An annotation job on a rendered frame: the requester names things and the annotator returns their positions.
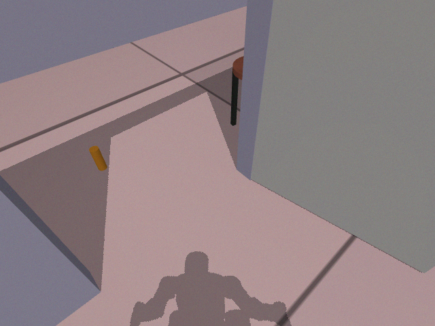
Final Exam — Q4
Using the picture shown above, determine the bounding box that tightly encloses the can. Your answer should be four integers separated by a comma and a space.
89, 146, 107, 171

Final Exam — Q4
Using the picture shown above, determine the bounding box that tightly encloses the stool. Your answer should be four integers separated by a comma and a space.
230, 56, 243, 126

